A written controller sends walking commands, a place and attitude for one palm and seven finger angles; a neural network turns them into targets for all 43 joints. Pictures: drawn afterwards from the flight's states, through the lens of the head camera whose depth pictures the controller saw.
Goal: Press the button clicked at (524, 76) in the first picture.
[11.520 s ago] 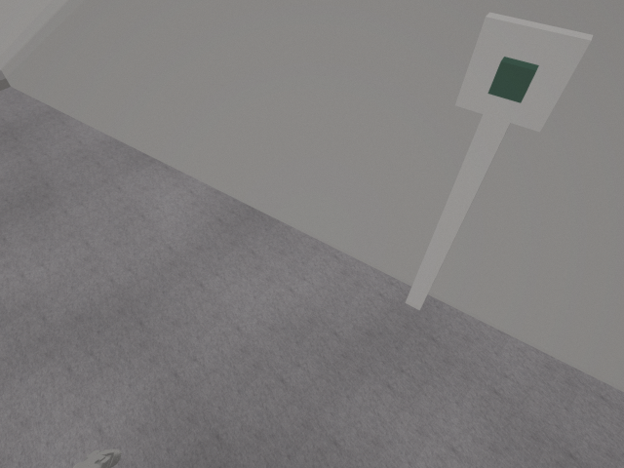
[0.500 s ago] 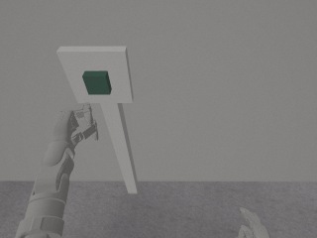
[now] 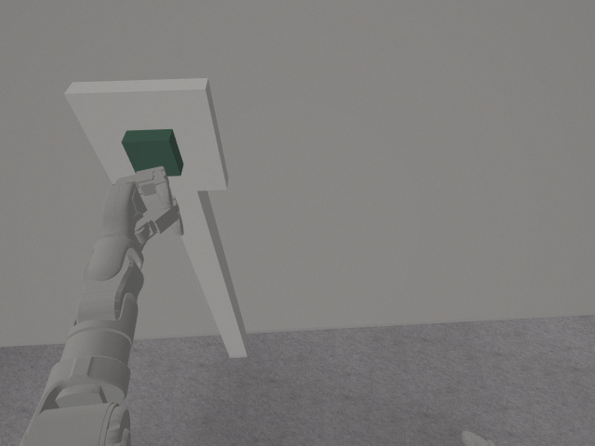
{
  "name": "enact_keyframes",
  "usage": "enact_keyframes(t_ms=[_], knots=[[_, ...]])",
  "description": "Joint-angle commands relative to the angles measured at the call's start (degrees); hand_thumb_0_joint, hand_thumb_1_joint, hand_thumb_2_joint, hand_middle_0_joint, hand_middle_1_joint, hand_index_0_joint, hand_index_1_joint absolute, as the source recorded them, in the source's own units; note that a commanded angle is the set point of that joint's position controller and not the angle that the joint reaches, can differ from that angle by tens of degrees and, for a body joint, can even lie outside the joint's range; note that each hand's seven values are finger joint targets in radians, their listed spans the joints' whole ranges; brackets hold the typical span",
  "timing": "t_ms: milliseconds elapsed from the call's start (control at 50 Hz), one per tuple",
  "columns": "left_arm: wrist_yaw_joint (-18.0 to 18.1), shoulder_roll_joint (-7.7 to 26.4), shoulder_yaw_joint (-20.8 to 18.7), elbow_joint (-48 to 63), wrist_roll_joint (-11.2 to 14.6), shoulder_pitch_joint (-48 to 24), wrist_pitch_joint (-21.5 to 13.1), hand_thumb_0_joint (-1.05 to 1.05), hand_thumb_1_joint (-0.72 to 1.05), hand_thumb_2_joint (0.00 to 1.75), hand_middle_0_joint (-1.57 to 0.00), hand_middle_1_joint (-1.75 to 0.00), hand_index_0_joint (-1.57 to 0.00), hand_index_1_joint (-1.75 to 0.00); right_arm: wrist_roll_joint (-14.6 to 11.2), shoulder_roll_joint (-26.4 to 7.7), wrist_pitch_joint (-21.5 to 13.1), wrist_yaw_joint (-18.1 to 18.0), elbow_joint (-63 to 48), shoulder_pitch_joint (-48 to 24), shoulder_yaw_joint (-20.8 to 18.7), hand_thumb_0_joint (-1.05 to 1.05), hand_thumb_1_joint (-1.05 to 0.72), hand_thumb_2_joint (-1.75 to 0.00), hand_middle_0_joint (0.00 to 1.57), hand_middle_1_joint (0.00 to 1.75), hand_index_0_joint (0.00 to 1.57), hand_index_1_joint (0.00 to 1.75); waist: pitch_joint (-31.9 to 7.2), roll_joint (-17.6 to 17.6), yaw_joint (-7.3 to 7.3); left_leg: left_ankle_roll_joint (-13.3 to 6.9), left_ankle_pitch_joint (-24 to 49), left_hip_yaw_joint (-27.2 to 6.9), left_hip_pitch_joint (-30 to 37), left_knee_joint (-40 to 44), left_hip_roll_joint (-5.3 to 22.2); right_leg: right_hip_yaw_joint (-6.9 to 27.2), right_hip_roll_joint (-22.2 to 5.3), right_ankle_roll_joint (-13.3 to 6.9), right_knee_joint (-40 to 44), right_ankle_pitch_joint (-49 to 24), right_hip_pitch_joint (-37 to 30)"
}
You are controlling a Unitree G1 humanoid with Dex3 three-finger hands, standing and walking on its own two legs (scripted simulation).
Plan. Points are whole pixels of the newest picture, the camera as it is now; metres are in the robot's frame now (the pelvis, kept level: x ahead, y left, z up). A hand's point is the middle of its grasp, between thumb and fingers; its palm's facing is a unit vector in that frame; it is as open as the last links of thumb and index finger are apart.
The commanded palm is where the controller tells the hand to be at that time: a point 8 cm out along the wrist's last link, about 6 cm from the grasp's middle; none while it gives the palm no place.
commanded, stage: aim a knuckle at the button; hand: left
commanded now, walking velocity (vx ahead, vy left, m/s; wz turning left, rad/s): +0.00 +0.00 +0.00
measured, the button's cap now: (155, 152) +0.48 +0.22 +0.15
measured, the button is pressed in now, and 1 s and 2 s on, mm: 0 0 12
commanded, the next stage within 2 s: press the button with the knuckle in 0.52 s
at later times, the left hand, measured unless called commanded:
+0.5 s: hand (171, 214) +0.39 +0.18 +0.12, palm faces +0.08 -1.00 +0.00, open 3.1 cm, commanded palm +0.36 +0.23 +0.12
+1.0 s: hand (169, 202) +0.41 +0.19 +0.12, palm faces +0.09 -1.00 +0.00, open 3.1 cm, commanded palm +0.38 +0.23 +0.12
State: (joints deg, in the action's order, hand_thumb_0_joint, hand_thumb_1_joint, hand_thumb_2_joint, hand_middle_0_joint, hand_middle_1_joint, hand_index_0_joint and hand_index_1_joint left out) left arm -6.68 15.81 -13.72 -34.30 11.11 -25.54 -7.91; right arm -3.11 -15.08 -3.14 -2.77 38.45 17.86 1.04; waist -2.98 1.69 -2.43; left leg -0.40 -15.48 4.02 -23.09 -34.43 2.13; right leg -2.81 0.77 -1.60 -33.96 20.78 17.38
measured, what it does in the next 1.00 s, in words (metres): stands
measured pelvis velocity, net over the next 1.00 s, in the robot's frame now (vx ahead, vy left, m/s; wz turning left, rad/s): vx -0.01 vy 0.00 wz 0.01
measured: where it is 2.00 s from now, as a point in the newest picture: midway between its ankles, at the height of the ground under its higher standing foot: outside the picture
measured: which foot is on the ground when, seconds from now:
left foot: down 0.00-1.00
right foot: down 0.00-1.00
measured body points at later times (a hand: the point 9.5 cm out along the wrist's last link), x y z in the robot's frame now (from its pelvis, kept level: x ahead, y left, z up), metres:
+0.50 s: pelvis +0.00 +0.00 +0.00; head +0.01 -0.01 +0.45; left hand +0.38 +0.23 +0.12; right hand +0.13 -0.25 -0.10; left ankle +0.02 +0.12 -0.73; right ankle -0.04 -0.10 -0.73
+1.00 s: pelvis -0.01 +0.00 +0.00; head +0.02 +0.00 +0.45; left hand +0.40 +0.24 +0.12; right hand +0.10 -0.25 -0.11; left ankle +0.02 +0.12 -0.73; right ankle -0.04 -0.10 -0.73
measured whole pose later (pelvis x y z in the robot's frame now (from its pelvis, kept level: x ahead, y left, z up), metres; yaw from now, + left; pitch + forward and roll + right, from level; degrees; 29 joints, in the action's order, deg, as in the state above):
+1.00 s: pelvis -0.01 +0.00 +0.00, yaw +1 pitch +5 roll -1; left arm -6.5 17.4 -14.2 -41.6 10.6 -32.0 -8.2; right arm -3.3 -14.8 -1.8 -3.1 38.0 17.0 1.7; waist -2.9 1.4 -2.7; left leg -0.5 -15.7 3.2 -25.2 -36.1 2.2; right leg -3.5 0.9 -1.6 -35.1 20.9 18.9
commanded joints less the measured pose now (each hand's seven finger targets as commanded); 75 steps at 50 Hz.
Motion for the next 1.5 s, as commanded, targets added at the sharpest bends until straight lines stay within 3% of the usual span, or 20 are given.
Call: enact_keyframes(t_ms=[0, 100, 160, 260, 320, 360, 420, 460, 560, 600, 640, 680, 820, 860, 1000, 1080, 1120, 1160, 1400, 1480], knots=[[0.12, 13.19, -4.73, 12.79, 0.65, -16.91, -3.13, 0.00, 0.90, 0.90, -1.30, -1.50, -1.30, -1.50, -0.11, -7.41, -1.90, -0.59, -8.96, -3.27, -2.62, 0.00, -0.90, -0.90, 0.20, 0.30, 0.20, 0.30, -14.65, -1.96, 1.73, -2.03, 14.26, -2.69, 10.81, 2.26, -1.96, 2.08, -0.04, 1.23, 4.24, -24.93, -1.88], [-0.03, 11.49, -3.12, 18.52, 0.83, -18.31, -4.03, 0.00, 0.90, 0.90, -1.30, -1.50, -1.30, -1.50, -0.07, -6.94, -2.09, -0.72, -9.31, -3.58, -2.83, 0.00, -0.90, -0.90, 0.20, 0.30, 0.20, 0.30, -16.13, 1.28, 1.19, -2.08, 15.58, -2.81, 13.98, 1.76, -1.79, 2.07, 0.29, 0.96, 4.18, -24.94, -0.88], [-0.39, 11.93, -3.28, 16.06, 1.39, -18.27, -3.72, 0.00, 0.90, 0.90, -1.30, -1.50, -1.30, -1.50, -0.18, -7.39, -2.10, -1.11, -8.34, -3.30, -2.70, 0.00, -0.90, -0.90, 0.20, 0.30, 0.20, 0.30, -13.66, -3.27, 0.08, -2.26, 13.33, -3.05, 12.45, 1.76, -1.61, 1.88, 0.46, 1.33, 4.91, -22.99, 0.12], [-0.65, 8.87, 0.79, 14.96, 0.85, -24.04, -3.12, 0.00, 0.90, 0.90, -1.30, -1.50, -1.30, -1.50, -0.42, -7.00, -2.15, -1.40, -7.89, -3.87, -2.33, 0.00, -0.90, -0.90, 0.20, 0.30, 0.20, 0.30, -13.17, 0.22, -1.11, -2.18, 11.32, -3.61, 13.95, 1.57, -1.73, 1.86, 0.36, 1.08, 5.18, -19.39, 3.17], [-0.04, 9.07, 0.12, 13.69, 0.90, -24.58, -3.26, 0.00, 0.90, 0.90, -1.30, -1.50, -1.30, -1.50, -0.29, -7.09, -2.36, -1.25, -7.84, -3.96, -2.30, 0.00, -0.90, -0.90, 0.20, 0.30, 0.20, 0.30, -14.57, 0.46, -0.39, -1.91, 11.04, -4.18, 14.46, 1.67, -1.74, 1.47, 0.33, 0.81, 4.82, -18.27, 3.34], [0.39, 11.99, -2.55, 10.39, 0.82, -22.74, -3.02, 0.00, 0.90, 0.90, -1.30, -1.50, -1.30, -1.50, -0.10, -7.57, -2.05, -1.29, -7.60, -3.57, -2.17, 0.00, -0.90, -0.90, 0.20, 0.30, 0.20, 0.30, -13.93, -3.54, -0.07, -2.15, 10.31, -4.10, 12.05, 1.53, -1.80, 1.78, 0.24, 1.11, 5.01, -18.31, 2.06], [0.58, 10.74, -1.39, 12.27, 0.15, -23.50, -3.44, 0.00, 0.90, 0.90, -1.30, -1.50, -1.30, -1.50, -0.18, -6.97, -1.87, -0.97, -8.53, -4.26, -2.09, 0.00, -0.90, -0.90, 0.20, 0.30, 0.20, 0.30, -15.38, 0.78, 0.49, -1.91, 11.97, -3.77, 13.27, 1.40, -1.91, 1.77, 0.00, 0.83, 4.18, -20.15, 1.81], [0.70, 10.23, -1.21, 11.04, 0.24, -23.39, -3.33, 0.00, 0.90, 0.90, -1.30, -1.50, -1.30, -1.50, -0.12, -7.13, -1.77, -0.82, -8.69, -3.84, -2.10, 0.00, -0.90, -0.90, 0.20, 0.30, 0.20, 0.30, -14.60, -2.01, 0.12, -2.11, 12.28, -3.98, 12.58, 1.11, -1.74, 1.63, 0.24, 0.93, 4.12, -20.63, 1.96], [0.57, 12.37, -3.07, 11.92, 0.26, -22.50, -3.43, 0.00, 0.90, 0.90, -1.30, -1.50, -1.30, -1.50, -0.11, -7.27, -1.36, -0.89, -9.22, -3.90, -2.13, 0.00, -0.90, -0.90, 0.20, 0.30, 0.20, 0.30, -15.08, -1.89, 0.63, -2.12, 12.92, -3.53, 11.89, 1.08, -1.82, 1.94, 0.22, 0.95, 4.01, -21.83, 0.55], [0.37, 9.98, -1.21, 14.88, 0.17, -21.64, -3.89, 0.00, 0.90, 0.90, -1.30, -1.50, -1.30, -1.50, -0.14, -6.76, -1.55, -0.65, -9.79, -4.19, -2.26, 0.00, -0.90, -0.90, 0.20, 0.30, 0.20, 0.30, -16.86, 1.30, 1.11, -1.91, 14.39, -3.50, 13.85, 1.15, -1.79, 1.75, 0.31, 0.69, 3.50, -22.68, 0.60], [0.36, 8.54, 0.50, 15.25, 0.23, -23.43, -3.89, 0.00, 0.90, 0.90, -1.30, -1.50, -1.30, -1.50, -0.22, -6.78, -1.72, -0.61, -9.17, -3.91, -2.29, 0.00, -0.90, -0.90, 0.20, 0.30, 0.20, 0.30, -15.71, 1.40, 0.05, -1.79, 14.82, -3.86, 14.54, 0.85, -1.61, 1.38, 0.51, 0.66, 3.57, -22.60, 2.15], [0.67, 9.57, -0.26, 13.70, 0.39, -25.16, -3.67, 0.00, 0.90, 0.90, -1.30, -1.50, -1.30, -1.50, -0.24, -7.29, -1.63, -0.80, -8.52, -3.38, -2.42, 0.00, -0.90, -0.90, 0.20, 0.30, 0.20, 0.30, -14.63, -2.29, -0.60, -2.00, 13.42, -4.19, 13.50, 1.07, -1.43, 1.31, 0.71, 0.90, 3.93, -21.12, 2.87], [1.02, 12.28, -2.75, 10.72, -0.17, -26.77, -3.74, 0.00, 0.90, 0.90, -1.30, -1.50, -1.30, -1.50, 0.10, -7.26, -1.29, -0.93, -7.70, -2.65, -2.37, 0.00, -0.90, -0.90, 0.20, 0.30, 0.20, 0.30, -16.14, 0.49, 0.15, -1.97, 13.03, -3.80, 12.94, 0.88, -1.89, 1.85, 0.37, 0.78, 3.89, -21.10, 1.93], [0.75, 13.06, -3.02, 8.19, -0.20, -27.85, -3.91, 0.00, 0.90, 0.90, -1.30, -1.50, -1.30, -1.50, 0.08, -7.57, -0.97, -1.01, -7.32, -2.05, -2.32, 0.00, -0.90, -0.90, 0.20, 0.30, 0.20, 0.30, -14.80, -2.53, -0.59, -2.12, 12.22, -4.06, 11.42, 0.83, -1.77, 1.71, 0.51, 0.89, 3.97, -20.41, 2.01], [-0.23, 12.87, -2.37, 2.59, -0.42, -33.96, -5.10, 0.00, 0.90, 0.90, -1.30, -1.50, -1.30, -1.50, 0.02, -7.68, -0.76, -1.01, -7.02, -0.75, -2.41, 0.00, -0.90, -0.90, 0.20, 0.30, 0.20, 0.30, -15.96, 0.49, -1.22, -2.06, 10.74, -3.89, 11.39, 0.22, -1.93, 2.17, 0.48, 0.80, 3.79, -18.63, 4.20], [-0.23, 14.56, -3.93, -0.65, -0.71, -35.24, -6.16, 0.00, 0.90, 0.90, -1.30, -1.50, -1.30, -1.50, 0.20, -8.08, -0.53, -0.76, -6.70, 0.55, -2.72, 0.00, -0.90, -0.90, 0.20, 0.30, 0.20, 0.30, -17.26, -1.03, -1.22, -2.19, 11.81, -3.91, 10.94, -0.35, -1.85, 2.27, 0.68, 0.89, 3.17, -19.77, 4.13], [-0.42, 13.97, -3.00, -2.34, -0.97, -37.36, -6.17, 0.00, 0.90, 0.90, -1.30, -1.50, -1.30, -1.50, 0.16, -8.04, -0.34, -0.64, -6.39, 1.09, -2.59, 0.00, -0.90, -0.90, 0.20, 0.30, 0.20, 0.30, -16.37, 0.01, -1.90, -2.09, 11.37, -3.92, 10.63, -0.56, -1.85, 2.06, 0.70, 0.87, 3.09, -19.30, 5.33], [-0.17, 16.28, -4.51, -3.98, -1.22, -40.05, -6.75, 0.00, 0.90, 0.90, -1.30, -1.50, -1.30, -1.50, 0.39, -8.39, -0.12, -0.66, -5.85, 1.97, -2.66, 0.00, -0.90, -0.90, 0.20, 0.30, 0.20, 0.30, -15.41, -2.52, -2.45, -2.31, 9.80, -4.20, 8.96, -0.76, -1.76, 2.24, 0.82, 1.07, 3.26, -17.66, 5.74], [-0.25, 15.86, -2.89, -10.84, -2.20, -51.84, -9.74, 0.00, 0.90, 0.90, -1.30, -1.50, -1.30, -1.50, 0.70, -8.70, -0.12, -0.55, -3.65, 5.05, -2.95, 0.00, -0.90, -0.90, 0.20, 0.30, 0.20, 0.30, -18.36, 1.69, -5.13, -2.08, 7.78, -5.29, 10.91, -2.06, -1.36, 2.14, 1.21, 1.06, 2.47, -13.01, 11.50], [-0.02, 18.03, -3.45, -14.08, -2.40, -56.10, -10.33, 0.00, 0.90, 0.90, -1.30, -1.50, -1.30, -1.50, 0.74, -9.27, -0.31, -0.69, -2.76, 5.90, -2.66, 0.00, -0.90, -0.90, 0.20, 0.30, 0.20, 0.30, -15.74, -0.81, -6.43, -2.27, 3.46, -5.79, 7.53, -1.69, -1.19, 2.40, 1.21, 1.38, 2.99, -9.10, 12.93]])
